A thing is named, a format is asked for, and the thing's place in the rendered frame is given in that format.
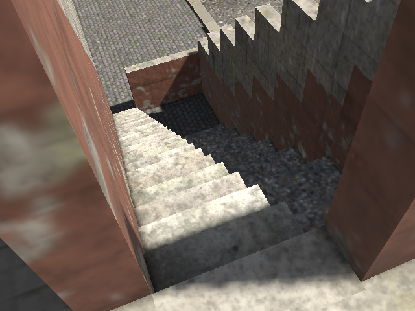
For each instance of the stairs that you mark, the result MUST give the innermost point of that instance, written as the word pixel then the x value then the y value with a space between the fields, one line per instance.
pixel 193 216

